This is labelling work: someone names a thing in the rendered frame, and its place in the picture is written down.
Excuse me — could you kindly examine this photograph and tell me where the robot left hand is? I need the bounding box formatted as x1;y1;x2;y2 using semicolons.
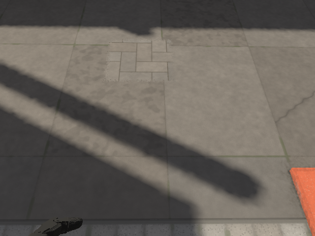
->
29;216;83;236

